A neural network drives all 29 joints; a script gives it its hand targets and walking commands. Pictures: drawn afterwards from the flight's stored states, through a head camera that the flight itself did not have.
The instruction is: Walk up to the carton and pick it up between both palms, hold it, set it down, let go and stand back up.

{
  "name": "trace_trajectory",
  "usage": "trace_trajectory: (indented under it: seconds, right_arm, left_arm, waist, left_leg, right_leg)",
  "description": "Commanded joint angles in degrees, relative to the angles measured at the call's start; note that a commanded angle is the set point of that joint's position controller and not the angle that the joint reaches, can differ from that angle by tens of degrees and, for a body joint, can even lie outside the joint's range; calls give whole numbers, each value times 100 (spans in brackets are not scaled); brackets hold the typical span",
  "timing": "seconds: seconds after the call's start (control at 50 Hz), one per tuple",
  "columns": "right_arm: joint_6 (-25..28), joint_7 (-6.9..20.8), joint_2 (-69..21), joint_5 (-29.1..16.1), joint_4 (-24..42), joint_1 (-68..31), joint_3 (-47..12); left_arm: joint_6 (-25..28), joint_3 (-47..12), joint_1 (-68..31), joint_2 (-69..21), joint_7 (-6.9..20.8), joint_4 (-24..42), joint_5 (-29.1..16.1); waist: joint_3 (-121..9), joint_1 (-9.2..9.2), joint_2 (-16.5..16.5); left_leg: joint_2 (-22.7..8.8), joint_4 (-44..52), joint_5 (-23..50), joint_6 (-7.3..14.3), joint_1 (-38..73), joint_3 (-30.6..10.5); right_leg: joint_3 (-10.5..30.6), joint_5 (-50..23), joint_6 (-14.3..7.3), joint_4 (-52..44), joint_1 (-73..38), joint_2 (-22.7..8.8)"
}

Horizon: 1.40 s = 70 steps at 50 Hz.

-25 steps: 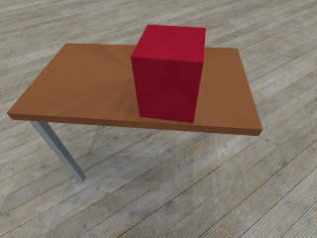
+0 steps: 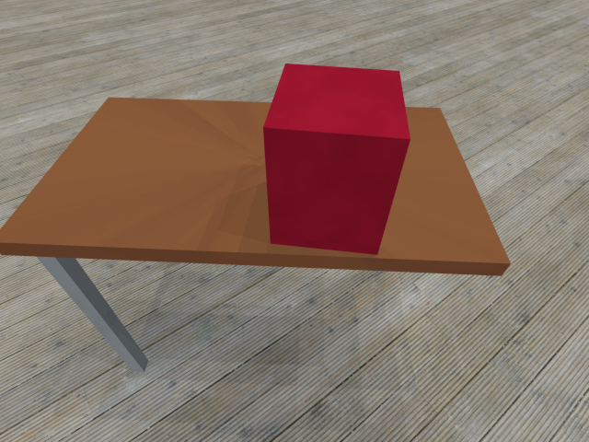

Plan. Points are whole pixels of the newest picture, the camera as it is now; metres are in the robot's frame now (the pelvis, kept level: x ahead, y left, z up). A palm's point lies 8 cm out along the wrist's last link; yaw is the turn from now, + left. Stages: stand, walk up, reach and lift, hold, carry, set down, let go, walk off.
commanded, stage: walk up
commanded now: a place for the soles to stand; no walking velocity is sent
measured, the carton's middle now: (332, 160) +0.56 -0.02 +0.08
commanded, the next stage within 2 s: none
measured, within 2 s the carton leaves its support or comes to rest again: neither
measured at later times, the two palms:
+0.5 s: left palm (180, 417) +0.19 +0.21 -0.14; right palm out of the picture +0.10 -0.24 -0.14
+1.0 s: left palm out of the picture +0.12 +0.20 -0.12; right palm out of the picture +0.15 -0.28 -0.12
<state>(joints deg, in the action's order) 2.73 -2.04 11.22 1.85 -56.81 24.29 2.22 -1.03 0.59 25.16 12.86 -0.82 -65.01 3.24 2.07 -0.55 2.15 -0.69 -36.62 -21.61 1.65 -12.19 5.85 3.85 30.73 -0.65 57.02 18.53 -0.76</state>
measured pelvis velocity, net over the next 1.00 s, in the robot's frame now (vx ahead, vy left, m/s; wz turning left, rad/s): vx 0.09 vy -0.03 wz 0.04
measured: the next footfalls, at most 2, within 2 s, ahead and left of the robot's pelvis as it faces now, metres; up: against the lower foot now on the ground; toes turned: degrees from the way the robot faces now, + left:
right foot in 0.28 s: +0.25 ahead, -0.11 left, +0.00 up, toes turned -5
left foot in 0.58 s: +0.14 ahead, +0.10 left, +0.00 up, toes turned +7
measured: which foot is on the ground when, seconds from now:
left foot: down 0.00-0.32, up 0.34-0.56, down 0.58-1.00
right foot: up 0.00-0.26, down 0.28-0.60, up 0.62-0.86, down 0.88-1.00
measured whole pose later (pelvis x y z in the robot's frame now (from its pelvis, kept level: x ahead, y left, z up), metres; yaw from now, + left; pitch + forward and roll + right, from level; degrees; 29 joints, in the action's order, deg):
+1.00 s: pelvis +0.09 -0.03 +0.01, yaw +2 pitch -2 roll +0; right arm -0.2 -0.9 13.7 0.6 -51.4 15.4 -1.8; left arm -0.6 -2.4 13.7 11.6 0.1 -57.9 0.2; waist 2.3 0.3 -1.1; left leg -3.2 -30.1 -14.1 -1.0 -14.1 3.5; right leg 0.0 16.8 0.7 29.3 10.8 -0.5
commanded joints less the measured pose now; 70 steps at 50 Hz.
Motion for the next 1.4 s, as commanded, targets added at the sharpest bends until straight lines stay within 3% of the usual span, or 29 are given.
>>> trace_trajectory:
  seconds: [0.0, 0.04, 0.1, 0.14, 0.2, 0.24, 0.26, 0.28, 0.3, 0.32, 0.34, 0.4, 0.48, 0.52, 0.54, 0.56, 0.58, 0.6, 0.64, 0.68, 0.78, 0.82, 0.84, 0.86, 0.88, 0.92, 0.98, 1.08, 1.38]
  right_arm:
    - [30, -6, 740, -41, 60, 620, -6]
    - [124, 24, 455, 37, -101, 985, -105]
    - [221, 27, 325, -7, -134, 972, -161]
    - [191, -2, 420, 1, -36, 930, -155]
    - [66, -48, 601, 10, 15, 1101, -115]
    - [16, -56, 640, -21, 119, 904, -167]
    - [21, -25, 557, -22, 157, 998, -229]
    - [9, -24, 308, -70, 228, 1293, -299]
    - [-147, -90, -226, -205, 131, 1996, -483]
    - [-297, -157, -120, -200, 75, 1879, -460]
    - [-354, -152, -25, -137, 219, 1336, -446]
    - [-349, -149, 49, -99, 313, 867, -382]
    - [-243, -159, 214, -45, 476, 881, -142]
    - [-206, -152, 189, -36, 599, 874, -79]
    - [-190, -144, 320, -33, 733, 720, -54]
    - [-193, -153, 689, 6, 931, 455, 43]
    - [-258, -167, 1216, -121, 1015, 258, 247]
    - [-234, -219, 1536, -171, 1065, 1, 353]
    - [-241, -253, 1044, -171, 1140, -609, 255]
    - [-201, -221, 788, -124, 1261, -887, 163]
    - [-199, -41, 870, 48, 1067, -443, 62]
    - [-249, 17, 1146, 42, 935, -544, 12]
    - [-230, 70, 1068, -18, 931, -471, -53]
    - [-196, 117, 832, -123, 946, -248, -173]
    - [-213, 99, 507, -249, 922, -189, -320]
    - [-256, 80, 728, -127, 734, -626, -313]
    - [-196, 133, 897, -101, 447, -528, -318]
    - [-116, 113, 877, -121, 139, -486, -405]
    - [-146, 81, 930, -153, -342, -300, -515]
  left_arm:
    - [241, -86, -26, 118, 99, 529, 13]
    - [275, -46, 38, 243, 166, 552, 69]
    - [245, -82, -318, 118, 110, 761, 23]
    - [272, -160, -796, -68, 61, 978, -75]
    - [268, -202, -948, -49, -8, 967, -103]
    - [259, -114, -435, 209, -89, 807, -91]
    - [277, -18, -77, 543, -128, 746, -83]
    - [265, 123, 272, 906, -157, 724, -28]
    - [194, 138, 249, 915, -160, 750, -217]
    - [83, 138, -465, 894, -213, 983, -518]
    - [4, 81, -1093, 742, -239, 1229, -575]
    - [-51, -12, -1623, 729, -219, 1225, -371]
    - [-110, 99, -1860, 1059, -182, 1327, -146]
    - [-176, 81, -2226, 1097, -137, 1379, -199]
    - [-209, 47, -2256, 1023, -88, 1356, -234]
    - [-247, 11, -2008, 748, -40, 1351, -297]
    - [-307, 13, -1927, 494, -52, 1350, -264]
    - [-367, 72, -2028, 571, -95, 1401, -109]
    - [-385, 127, -2070, 513, -95, 1369, -159]
    - [-343, 128, -1450, 550, -66, 1082, -180]
    - [-116, -92, -1895, 327, 3, 1290, -167]
    - [-9, -89, -1435, 392, 15, 1220, -152]
    - [49, -63, -1280, 543, 3, 1198, -149]
    - [100, -47, -1058, 740, -13, 1186, -129]
    - [124, 8, -1252, 1131, -2, 1138, -290]
    - [167, -77, -1405, 878, 70, 1078, -375]
    - [234, -159, -1104, 827, 55, 1011, -344]
    - [282, -187, -889, 736, 61, 890, -373]
    - [273, -338, -609, 745, -12, 678, -326]
  waist:
    - [1907, 88, -714]
    - [1365, 65, -667]
    - [981, -101, -737]
    - [825, -23, -943]
    - [432, 173, -1062]
    - [149, -124, -795]
    - [-106, -297, -409]
    - [-658, -375, 171]
    - [-1324, -150, 616]
    - [-1171, -126, 445]
    - [-524, -144, 283]
    - [246, 103, 275]
    - [-182, 175, 119]
    - [-239, 348, 236]
    - [-76, 382, 95]
    - [121, 239, -809]
    - [422, 288, -1435]
    - [641, 293, -1261]
    - [679, 69, -795]
    - [12, -121, -708]
    - [-443, 365, -1010]
    - [-507, 67, -846]
    - [-637, 56, -760]
    - [-889, 141, -306]
    - [-556, 366, 32]
    - [27, 196, -32]
    - [296, 135, 280]
    - [287, 83, 134]
    - [146, 50, -232]
  left_leg:
    - [-1705, 3062, -1551, 445, -167, -2554]
    - [-1407, 2744, 57, 374, 125, -1821]
    - [-1117, 1897, 3585, 302, 410, -786]
    - [-862, 1409, 4721, 136, 281, -339]
    - [-822, 754, 4215, 87, 171, -397]
    - [-825, 125, 3789, 16, -82, -602]
    - [-633, -531, 3267, -29, -279, -549]
    - [-250, -1631, 1560, -177, -821, -379]
    - [-44, -2627, -1783, -258, -683, -530]
    - [-255, -2954, -2024, -281, -556, -731]
    - [-270, -2894, -2086, -274, -652, -818]
    - [-262, -1764, -1502, -291, -448, -688]
    - [23, -1104, -226, -190, -230, -139]
    - [-49, -364, 513, -37, 146, -137]
    - [-247, 151, 860, 78, 82, -497]
    - [-1116, 1138, 818, 315, -282, -1942]
    - [-2189, 2065, 1225, 885, -901, -3156]
    - [-2547, 2186, 1686, 1374, -1378, -3540]
    - [-1703, 1731, 2602, 1168, -1142, -2191]
    - [-1144, 1363, 2637, 842, -208, -1468]
    - [-1023, 866, 2241, 754, 894, -1218]
    - [-1034, 509, 2657, 565, 342, -1091]
    - [-1014, 454, 2576, 376, -78, -1060]
    - [-809, 339, 1716, 166, -594, -917]
    - [-434, 780, 531, -1, -253, -591]
    - [-457, 1067, 637, -34, 406, -749]
    - [-529, 1259, 1007, -5, 304, -731]
    - [-504, 1425, 744, -55, 196, -657]
    - [-634, 1522, 977, -4, 163, -650]
  right_leg:
    - [35, -879, 121, 524, 2152, -424]
    - [-250, -1370, 138, 408, 1728, -340]
    - [-628, -1919, 117, -242, 1388, -225]
    - [-991, -2331, 46, -1144, 884, -23]
    - [-1232, -2937, -3, -1875, -47, 212]
    - [-1073, -3609, -168, -2692, -1090, 143]
    - [-845, -4415, -321, -3083, -1754, -164]
    - [158, -5762, -659, -2838, -2626, -1220]
    - [1246, -5479, -1415, -2914, -2688, -2220]
    - [1437, -3437, -1689, -3480, -1742, -2319]
    - [1087, -2592, -1568, -3867, -945, -2076]
    - [197, -2575, -1276, -3742, 169, -1524]
    - [62, -3689, -1298, -3005, 1, -1548]
    - [-57, -3091, -1062, -2819, 374, -1480]
    - [-180, -2504, -784, -2608, 623, -1298]
    - [-653, -1417, -364, -1689, 971, -602]
    - [-1006, 231, -9, -298, 955, 159]
    - [-410, 602, 89, 708, 809, -11]
    - [-6, 97, 164, 984, 877, -4]
    - [19, -414, 227, 779, 964, 99]
    - [-595, -457, 392, -2271, 366, 100]
    - [-643, -2236, 213, -3615, -705, 75]
    - [-206, -2723, 81, -3537, -1268, -158]
    - [616, -3316, -80, -3396, -1769, -777]
    - [873, -2949, -422, -3470, -878, -1194]
    - [626, -1718, -324, -3796, 129, -896]
    - [398, -1645, -141, -3872, 21, -653]
    - [394, -1284, -154, -3988, -138, -590]
    - [231, -2065, -153, -3530, -344, -461]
